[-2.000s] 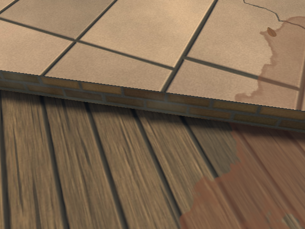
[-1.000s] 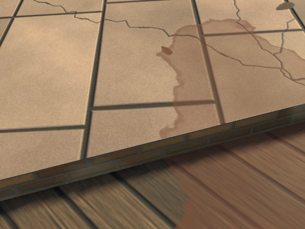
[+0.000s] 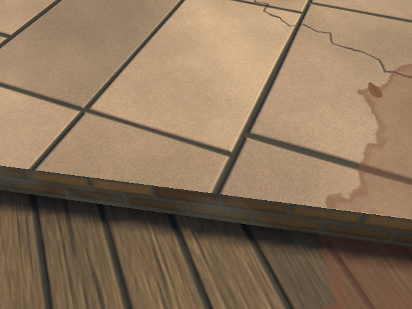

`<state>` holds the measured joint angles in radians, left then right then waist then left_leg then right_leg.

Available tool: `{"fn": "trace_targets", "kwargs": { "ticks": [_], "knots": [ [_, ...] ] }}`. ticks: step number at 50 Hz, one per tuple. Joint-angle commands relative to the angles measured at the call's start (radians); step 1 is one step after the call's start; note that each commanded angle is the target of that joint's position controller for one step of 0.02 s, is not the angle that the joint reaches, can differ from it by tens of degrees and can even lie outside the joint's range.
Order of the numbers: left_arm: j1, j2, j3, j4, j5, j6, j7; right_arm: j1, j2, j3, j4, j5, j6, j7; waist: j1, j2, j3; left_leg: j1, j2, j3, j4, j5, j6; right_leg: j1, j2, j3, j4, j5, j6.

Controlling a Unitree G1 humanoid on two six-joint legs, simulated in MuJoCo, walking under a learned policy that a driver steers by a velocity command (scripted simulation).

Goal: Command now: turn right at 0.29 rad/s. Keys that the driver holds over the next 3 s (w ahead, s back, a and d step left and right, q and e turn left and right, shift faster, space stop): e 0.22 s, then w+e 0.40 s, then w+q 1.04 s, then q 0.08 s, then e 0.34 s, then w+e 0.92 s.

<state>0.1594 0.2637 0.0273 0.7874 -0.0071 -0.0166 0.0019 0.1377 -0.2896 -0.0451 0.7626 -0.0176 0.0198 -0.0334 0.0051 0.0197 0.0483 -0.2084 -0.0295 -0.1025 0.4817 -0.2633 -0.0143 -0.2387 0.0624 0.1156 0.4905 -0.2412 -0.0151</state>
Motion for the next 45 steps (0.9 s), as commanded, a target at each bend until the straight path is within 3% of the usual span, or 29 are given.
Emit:
{"fn": "trace_targets", "kwargs": {
  "ticks": [1,5,6,7,8,9,10,11,12,13,15,17,18,19,20,21,22,23,24,25,26,27,30,35,40,42,43,44,45],
  "knots": [
    [-0.067,0.211,0.058,-0.091,-0.015,-0.003,0.013,0.016,-0.123,-0.046,-0.052,0.004,-0.021,-0.008,-0.022,-0.123,-0.078,0.026,0.003,0.028,0.019,0.051,0.002,-0.012,-0.165,0.256,-0.099,0.202,-0.118],
    [-0.072,0.191,0.061,-0.128,-0.022,0.022,0.020,0.056,-0.138,-0.063,-0.045,0.009,-0.026,-0.002,-0.019,-0.005,-0.107,0.100,0.072,-0.018,-0.031,0.146,0.052,-0.105,-0.085,0.192,0.036,0.205,-0.077],
    [-0.067,0.177,0.058,-0.135,-0.023,0.027,0.019,0.073,-0.157,-0.069,-0.043,0.006,-0.022,-0.004,-0.020,0.064,-0.098,0.139,0.143,-0.084,-0.075,0.198,0.101,-0.180,-0.043,0.127,0.119,0.125,-0.044],
    [-0.048,0.163,0.055,-0.138,-0.021,0.031,0.015,0.088,-0.180,-0.075,-0.042,-0.003,-0.021,-0.005,-0.022,0.149,-0.090,0.178,0.271,-0.197,-0.125,0.306,0.182,-0.263,0.004,0.044,0.233,-0.012,-0.006],
    [-0.039,0.170,0.061,-0.140,-0.017,0.033,0.011,0.062,-0.172,-0.070,-0.059,-0.007,-0.024,-0.012,-0.024,0.222,-0.093,0.176,0.416,-0.298,-0.155,0.447,0.279,-0.321,-0.001,-0.017,0.436,-0.331,0.020],
    [-0.039,0.210,0.078,-0.141,-0.014,0.035,0.007,0.047,-0.155,-0.060,-0.077,-0.007,-0.028,-0.017,-0.024,0.147,-0.080,0.143,0.466,-0.305,-0.160,0.536,0.324,-0.352,-0.042,-0.014,0.626,-0.407,0.043],
    [-0.025,0.208,0.085,-0.136,-0.019,0.042,0.003,0.008,-0.149,-0.056,-0.088,0.001,-0.030,-0.023,0.002,0.076,-0.067,0.122,0.434,-0.232,-0.148,0.527,0.298,-0.349,-0.073,-0.005,0.677,-0.371,0.055],
    [-0.019,0.176,0.075,-0.134,-0.020,0.051,0.000,-0.026,-0.159,-0.059,-0.088,0.014,-0.030,-0.023,0.015,0.057,-0.042,0.115,0.378,-0.145,-0.148,0.483,0.250,-0.355,-0.097,-0.019,0.612,-0.307,0.066],
    [-0.052,0.155,0.065,-0.145,-0.018,0.054,-0.003,-0.003,-0.180,-0.066,-0.080,0.020,-0.029,-0.024,-0.015,0.066,-0.044,0.140,0.349,-0.098,-0.176,0.374,0.227,-0.368,-0.113,-0.053,0.559,-0.236,0.074],
    [-0.021,0.137,0.052,-0.130,0.048,0.073,-0.040,0.059,-0.167,-0.051,-0.058,-0.028,-0.015,-0.002,-0.031,0.102,-0.054,0.131,0.287,-0.007,-0.177,0.305,0.193,-0.270,-0.082,-0.112,0.468,-0.221,0.047],
    [-0.066,0.141,0.051,-0.153,0.028,0.085,-0.077,0.072,-0.190,-0.060,-0.053,-0.033,-0.013,0.020,-0.063,0.173,-0.053,0.087,0.258,0.048,-0.208,0.059,0.161,-0.159,-0.067,-0.160,0.322,-0.212,0.019],
    [-0.084,0.162,0.057,-0.166,0.022,0.089,-0.080,0.077,-0.217,-0.068,-0.048,-0.027,-0.019,0.034,-0.062,0.172,-0.041,0.055,0.284,0.052,-0.207,-0.083,0.144,-0.075,-0.043,-0.200,0.193,-0.191,-0.003],
    [-0.053,0.154,0.056,-0.156,0.027,0.085,-0.073,0.074,-0.225,-0.070,-0.045,-0.019,-0.019,0.038,-0.035,0.149,-0.038,0.025,0.286,0.072,-0.171,-0.124,0.131,-0.007,-0.026,-0.225,0.103,-0.148,-0.017],
    [0.026,0.150,0.057,-0.123,0.036,0.075,-0.063,0.067,-0.214,-0.067,-0.045,-0.012,-0.019,0.039,0.007,0.102,-0.043,-0.051,0.268,0.115,-0.083,-0.157,0.114,0.118,0.006,-0.244,0.018,-0.105,-0.031],
    [0.163,0.182,0.071,-0.067,0.044,0.060,-0.050,0.081,-0.163,-0.052,-0.045,-0.016,-0.019,0.041,0.057,-0.038,-0.075,-0.168,0.211,0.192,0.134,-0.210,0.084,0.282,-0.005,-0.155,-0.052,-0.164,-0.053],
    [0.266,0.329,0.116,-0.079,-0.052,0.040,-0.016,0.010,-0.056,-0.021,-0.111,0.032,-0.041,0.037,0.085,-0.356,-0.087,-0.491,0.102,0.247,0.520,-0.344,-0.001,0.413,-0.317,0.347,-0.163,-0.273,-0.207],
    [0.270,0.321,0.097,-0.109,-0.034,-0.002,-0.026,-0.094,-0.103,-0.028,-0.162,0.059,-0.073,0.025,0.126,-0.241,-0.067,-0.654,0.020,0.059,0.678,-0.376,0.000,0.341,-0.425,0.695,-0.321,-0.503,-0.350],
    [0.237,0.269,0.082,-0.106,-0.015,-0.033,-0.024,-0.108,-0.144,-0.041,-0.172,0.082,-0.096,0.026,0.093,-0.180,0.022,-0.703,0.069,0.008,0.705,-0.297,0.021,0.286,-0.441,0.681,-0.360,-0.560,-0.352],
    [0.193,0.216,0.067,-0.111,-0.012,-0.050,-0.019,-0.073,-0.167,-0.049,-0.153,0.067,-0.113,0.028,0.060,-0.153,0.071,-0.694,0.100,0.009,0.669,-0.189,0.032,0.263,-0.396,0.578,-0.348,-0.489,-0.307],
    [0.155,0.202,0.061,-0.123,-0.010,-0.052,-0.013,-0.046,-0.175,-0.055,-0.128,0.034,-0.124,0.027,0.039,-0.129,0.071,-0.658,0.119,0.012,0.613,-0.102,0.030,0.246,-0.342,0.469,-0.330,-0.352,-0.263],
    [0.134,0.197,0.057,-0.131,-0.001,-0.051,-0.007,-0.036,-0.177,-0.060,-0.118,0.014,-0.131,0.027,0.023,-0.134,0.064,-0.605,0.126,0.014,0.550,-0.026,0.023,0.224,-0.295,0.383,-0.327,-0.223,-0.234],
    [0.141,0.190,0.055,-0.136,0.005,-0.051,-0.003,-0.035,-0.169,-0.061,-0.109,0.007,-0.132,0.032,0.021,-0.126,0.044,-0.568,0.118,0.024,0.514,0.039,0.013,0.222,-0.264,0.330,-0.334,-0.128,-0.219],
    [0.185,0.201,0.061,-0.132,-0.005,-0.052,0.012,-0.063,-0.124,-0.050,-0.117,0.007,-0.129,0.041,0.026,-0.089,0.017,-0.533,0.083,0.048,0.373,0.174,-0.030,0.214,-0.226,0.224,-0.321,0.121,-0.215],
    [0.248,0.194,0.058,-0.090,-0.009,-0.051,0.022,-0.191,-0.056,-0.015,-0.145,0.028,-0.134,0.066,0.089,-0.114,0.039,-0.397,0.061,0.102,0.104,0.382,-0.051,0.134,-0.197,0.103,-0.341,0.162,-0.177],
    [0.280,0.201,0.060,-0.046,-0.010,-0.048,0.014,-0.255,-0.083,-0.010,-0.180,0.041,-0.147,0.091,0.097,-0.118,0.070,-0.422,0.055,0.118,0.000,0.325,0.038,0.274,-0.271,0.075,-0.300,0.321,-0.166],
    [0.260,0.219,0.065,-0.046,-0.004,-0.045,0.019,-0.191,-0.115,-0.021,-0.170,0.037,-0.147,0.091,0.055,-0.133,0.003,-0.331,0.012,0.145,-0.002,0.248,0.086,0.340,-0.271,0.038,-0.194,0.678,-0.141],
    [0.253,0.229,0.068,-0.045,0.004,-0.040,0.022,-0.110,-0.142,-0.034,-0.153,0.036,-0.144,0.086,0.012,-0.152,-0.071,-0.233,-0.023,0.167,0.012,0.205,0.114,0.368,-0.261,0.017,-0.086,0.899,-0.131],
    [0.234,0.226,0.063,-0.050,0.010,-0.031,0.025,0.030,-0.171,-0.050,-0.120,0.037,-0.139,0.078,-0.067,-0.140,-0.168,-0.051,-0.046,0.188,-0.013,0.233,0.151,0.343,-0.230,-0.028,0.095,1.040,-0.108],
    [0.233,0.205,0.049,-0.069,0.027,-0.031,0.028,0.194,-0.204,-0.059,-0.094,0.030,-0.131,0.068,-0.136,-0.097,-0.292,0.266,0.065,0.044,0.035,0.246,0.206,0.141,-0.212,-0.031,0.341,0.857,-0.084]
  ]
}}
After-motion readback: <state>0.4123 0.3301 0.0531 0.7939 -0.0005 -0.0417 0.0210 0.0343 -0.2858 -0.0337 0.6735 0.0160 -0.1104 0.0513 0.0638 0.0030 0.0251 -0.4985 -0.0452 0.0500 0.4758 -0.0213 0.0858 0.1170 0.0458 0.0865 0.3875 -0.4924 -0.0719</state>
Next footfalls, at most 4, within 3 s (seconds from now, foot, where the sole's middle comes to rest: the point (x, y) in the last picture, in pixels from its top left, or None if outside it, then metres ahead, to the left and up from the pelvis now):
0.40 right None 0.03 -0.12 -0.78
0.90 left None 0.43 -0.07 -0.78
1.32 right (321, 284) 0.56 -0.32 -0.78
1.88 left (222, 168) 0.91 -0.01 -0.61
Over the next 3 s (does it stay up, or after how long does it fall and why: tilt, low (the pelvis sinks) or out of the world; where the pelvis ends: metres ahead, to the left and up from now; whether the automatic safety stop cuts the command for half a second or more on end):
stays up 1.18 -0.15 0.17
